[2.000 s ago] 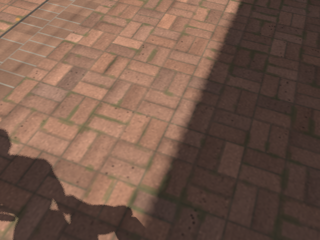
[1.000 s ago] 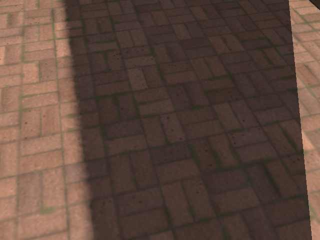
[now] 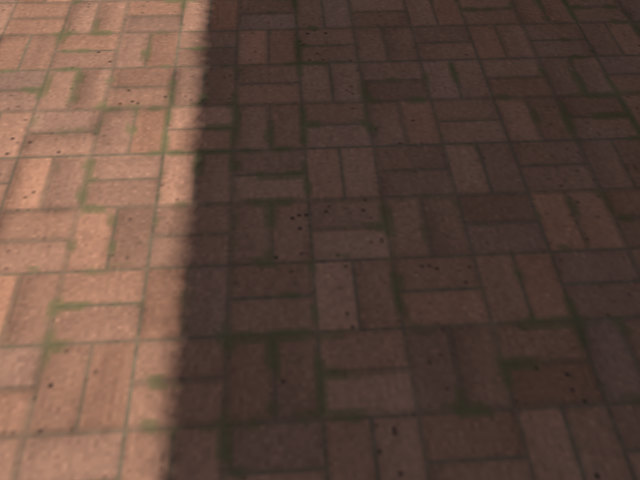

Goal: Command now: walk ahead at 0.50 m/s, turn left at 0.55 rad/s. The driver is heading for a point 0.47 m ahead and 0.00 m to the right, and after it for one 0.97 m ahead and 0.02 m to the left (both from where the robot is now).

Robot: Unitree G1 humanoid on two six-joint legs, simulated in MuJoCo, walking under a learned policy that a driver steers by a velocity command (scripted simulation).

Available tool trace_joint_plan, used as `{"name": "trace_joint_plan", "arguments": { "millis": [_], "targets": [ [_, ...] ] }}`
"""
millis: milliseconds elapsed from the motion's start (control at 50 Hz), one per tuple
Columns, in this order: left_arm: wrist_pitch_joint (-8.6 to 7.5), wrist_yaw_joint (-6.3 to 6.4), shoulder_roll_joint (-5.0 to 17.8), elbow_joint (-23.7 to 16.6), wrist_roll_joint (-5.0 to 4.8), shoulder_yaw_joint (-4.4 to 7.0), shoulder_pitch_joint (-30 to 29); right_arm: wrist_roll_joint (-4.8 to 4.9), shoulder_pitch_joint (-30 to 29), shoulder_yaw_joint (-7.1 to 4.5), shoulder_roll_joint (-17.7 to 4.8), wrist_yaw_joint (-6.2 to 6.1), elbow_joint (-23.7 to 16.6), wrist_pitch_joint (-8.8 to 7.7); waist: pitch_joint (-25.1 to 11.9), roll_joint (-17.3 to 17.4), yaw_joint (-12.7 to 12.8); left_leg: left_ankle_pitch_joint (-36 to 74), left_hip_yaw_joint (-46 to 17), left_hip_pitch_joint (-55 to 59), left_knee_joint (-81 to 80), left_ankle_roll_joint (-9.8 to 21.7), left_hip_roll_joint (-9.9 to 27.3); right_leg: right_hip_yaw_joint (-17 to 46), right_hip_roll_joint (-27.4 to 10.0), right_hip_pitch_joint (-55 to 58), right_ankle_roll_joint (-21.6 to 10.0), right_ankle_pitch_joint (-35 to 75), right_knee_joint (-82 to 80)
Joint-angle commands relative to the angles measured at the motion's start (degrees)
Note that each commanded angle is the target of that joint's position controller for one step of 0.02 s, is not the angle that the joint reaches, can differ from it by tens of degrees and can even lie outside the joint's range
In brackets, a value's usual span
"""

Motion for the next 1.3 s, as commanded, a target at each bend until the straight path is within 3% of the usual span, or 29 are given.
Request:
{"name": "trace_joint_plan", "arguments": {
  "millis": [20,80,160,220,260,280,300,320,340,360,380,420,560,640,700,740,760,780,800,820,840,860,900,980,1100,1200,1260,1280,1300],
  "targets": [
    [0.44,0.39,4.4,-3.6,0.59,1.13,0.8,0.05,-1.9,-2.28,-8.9,-1.23,-4.6,-1.03,-3.8,2.9,2.1,17.0,-14.2,1.6,-10.7,11.3,14.1,-1.1,-0.6,-3.0,2.6,5.8,-8.5],
    [0.28,0.12,2.5,-5.0,0.40,0.19,-6.0,0.64,0.0,-2.58,-9.7,-2.03,-3.9,-0.40,-3.2,4.9,-0.7,11.4,-10.8,-1.4,-9.5,7.8,10.4,-1.8,2.2,1.3,3.5,18.7,-23.0],
    [-0.52,-0.79,4.2,-6.4,-0.84,0.61,-10.9,1.05,3.8,-2.67,-9.7,-2.30,-2.6,0.43,-3.5,6.3,-2.8,4.0,-15.9,1.9,-6.2,6.1,12.1,-0.2,4.5,4.6,2.9,22.9,-32.2],
    [-1.33,-1.22,6.6,-6.0,-1.09,1.74,-8.5,0.83,3.4,-2.75,-9.3,-2.51,-2.8,0.76,-3.8,8.2,-0.6,2.5,-21.4,6.1,-0.9,4.6,14.2,1.1,4.4,7.7,0.4,16.9,-34.9],
    [-1.94,-0.82,8.6,-3.8,-0.38,3.04,0.9,0.33,2.6,-1.71,-6.1,-2.32,-3.4,0.71,-8.4,7.6,4.3,5.6,-18.9,4.4,8.9,1.8,10.7,0.8,2.4,21.1,-3.1,16.1,-37.5],
    [-2.04,-0.47,11.4,-3.0,0.59,3.64,8.9,-0.65,4.4,-0.30,-2.4,-2.16,-3.9,0.52,-16.3,0.5,6.7,-3.3,-13.7,-1.5,24.7,-0.4,6.9,10.8,-7.3,34.8,-6.6,11.7,-37.3],
    [-1.23,-1.04,16.2,0.1,0.79,4.96,13.7,1.36,13.5,0.58,0.3,-2.04,-4.8,-0.12,-20.9,-19.9,2.7,-24.7,-7.1,-21.7,42.8,-4.1,-0.5,39.4,-18.5,50.0,-17.1,-1.9,-43.7],
    [-1.13,-1.45,10.5,-0.4,-0.77,3.85,12.7,1.90,12.1,-0.37,-5.9,-2.29,-2.9,-0.19,-16.4,-12.2,4.7,-22.8,-9.3,-28.6,49.4,-4.7,3.8,43.7,-18.2,47.6,-16.3,-16.6,-47.2],
    [-0.89,-1.28,7.2,-0.9,-0.84,2.86,10.0,1.38,4.9,-1.14,-8.6,-2.27,-3.9,-0.08,-9.3,-6.8,6.2,-17.4,-8.3,-29.8,50.5,-4.6,5.5,34.4,-15.4,41.0,-13.8,-14.1,-47.6],
    [-0.53,-1.29,6.3,-1.2,-0.11,2.28,7.2,0.54,0.8,-1.06,-8.1,-2.42,-4.8,-0.03,-5.9,-2.8,5.5,-13.8,-6.3,-28.2,49.2,-4.6,7.2,27.1,-12.8,34.7,-12.6,-6.4,-47.9],
    [-0.32,-1.26,5.2,-0.8,0.10,1.86,5.7,-0.19,-1.5,-1.05,-7.3,-2.25,-5.7,-0.34,-3.0,-2.5,4.8,-11.2,-6.2,-27.5,46.2,-4.6,8.6,22.4,-10.8,30.2,-12.8,0.4,-48.8],
    [-0.51,-1.03,3.6,0.0,0.23,1.23,5.2,0.23,-0.6,-0.80,-5.2,-1.57,-5.7,-0.55,-3.0,-5.4,2.7,-8.9,-4.8,-23.2,41.3,-4.6,10.5,16.0,-7.9,26.4,-12.4,8.2,-50.6],
    [0.17,-0.56,8.3,3.3,-1.24,2.16,8.2,-0.18,-9.6,1.19,-1.3,-0.54,-7.8,-1.25,-1.7,-3.6,4.7,4.2,0.2,-20.4,18.5,-6.5,11.5,5.4,-6.8,24.3,-13.5,19.5,-54.4],
    [1.00,-0.65,9.1,5.8,-1.87,2.10,12.1,0.49,-15.5,1.11,-2.0,0.16,-9.3,-1.68,-0.6,-3.7,6.6,9.3,1.7,-16.5,10.5,-6.2,9.7,3.3,-7.6,26.0,-12.3,20.7,-53.2],
    [1.90,-0.43,10.1,7.1,-2.13,2.34,13.0,0.59,-16.8,0.67,-3.2,0.73,-10.2,-1.97,-0.1,-4.2,5.5,5.5,1.8,-14.8,6.8,-4.0,8.9,3.8,-9.7,30.2,-11.0,24.4,-50.5],
    [2.45,-0.16,10.4,7.4,-2.34,2.31,12.0,0.06,-9.8,-0.67,-5.5,0.49,-8.3,-2.12,-4.0,-3.6,0.8,5.1,3.7,-2.3,3.1,-1.7,6.7,1.6,-7.8,29.2,-9.0,37.6,-41.7],
    [2.43,-0.11,9.0,7.2,-1.93,1.66,11.9,-0.30,-1.4,-2.08,-8.3,-0.08,-6.1,-2.07,-9.4,-2.3,-3.3,5.8,2.3,10.8,3.3,0.0,8.1,-0.3,-4.9,24.2,-7.4,38.3,-31.3],
    [2.09,-0.10,4.9,5.2,0.02,0.03,11.7,-1.18,9.4,-3.30,-13.2,-0.94,-4.7,-1.70,-18.8,6.4,-6.9,7.6,-12.1,27.9,5.0,3.9,21.4,-2.9,-0.5,11.7,-4.9,18.4,-11.9],
    [1.09,-0.26,0.8,4.8,-1.21,-1.16,18.2,-1.28,9.8,-3.35,-14.8,-0.58,-4.0,-1.29,-24.3,19.8,-3.4,-5.1,-35.2,38.4,-2.5,11.1,31.2,-0.7,6.8,-5.9,-2.8,-14.2,3.4],
    [0.72,-0.37,7.5,5.5,-2.52,0.55,14.1,-0.67,8.6,-2.10,-9.4,-0.48,-4.1,-1.33,-18.1,11.6,-5.2,-12.5,-33.5,33.1,-5.3,9.2,29.1,3.7,3.8,-11.4,-3.0,-12.9,9.0],
    [0.57,-0.52,8.9,4.1,-3.16,1.20,9.8,-0.33,5.1,-1.35,-7.5,-0.51,-4.0,-1.56,-10.9,9.4,-4.3,-10.9,-25.0,26.1,-6.7,7.1,27.2,2.8,1.6,-13.3,-3.3,-7.2,8.7],
    [0.81,-0.28,7.9,4.2,-2.75,1.16,8.1,-0.61,1.5,-0.84,-6.1,-0.34,-4.0,-1.82,-7.6,6.2,-2.4,-6.3,-19.3,19.5,-8.5,6.0,24.6,1.9,-0.5,-11.1,-2.9,-2.5,6.8],
    [2.03,-0.17,6.0,4.6,-2.07,1.36,9.0,-1.27,-2.5,-0.45,-4.0,-0.10,-3.5,-2.70,-4.2,7.5,0.8,0.5,-11.1,11.1,-12.5,5.0,21.6,2.2,-2.9,-6.1,-1.9,3.1,3.3],
    [3.84,0.00,3.1,3.9,-2.02,1.19,7.5,-1.64,-3.0,-1.17,-4.6,-0.52,-1.0,-4.11,-1.9,5.0,2.2,11.4,-2.0,7.6,-15.9,5.4,21.2,3.1,-3.0,-7.4,-0.4,9.5,-0.5],
    [3.37,-1.79,1.4,0.4,-1.49,0.33,-2.4,-1.21,-0.7,-1.87,-7.2,-1.75,1.9,-3.45,1.1,3.0,-0.9,14.6,8.5,10.3,-17.4,3.5,20.0,-1.2,-1.8,-7.0,-1.1,24.0,-19.1],
    [3.42,-3.53,1.5,-4.1,-1.62,0.08,-9.5,0.07,3.6,-2.63,-9.1,-2.15,4.7,-1.36,2.9,2.9,-2.7,21.9,11.7,20.6,-12.9,2.3,23.0,-5.0,-0.5,-9.4,-4.0,18.3,-26.4],
    [3.85,-4.00,4.2,-4.8,-1.66,1.58,-5.2,0.47,2.2,-3.23,-11.5,-2.85,4.4,0.08,-2.1,6.1,1.3,48.5,14.1,23.2,-1.0,0.3,23.0,-10.1,4.9,0.4,-7.3,9.3,-26.6],
    [3.99,-3.77,6.4,-3.5,-1.82,2.87,1.3,0.54,1.5,-3.29,-11.9,-3.11,4.1,0.61,-5.7,6.2,5.0,53.0,15.0,21.3,8.3,-0.8,21.9,-11.0,7.2,9.1,-9.0,8.6,-27.9],
    [4.23,-2.91,9.8,-1.1,-1.88,4.85,10.8,0.61,0.9,-2.91,-11.4,-3.40,3.7,0.63,-10.5,4.3,10.1,46.7,16.0,13.4,21.8,-3.0,19.5,-8.7,8.3,24.4,-11.4,11.9,-32.0]
  ]
}}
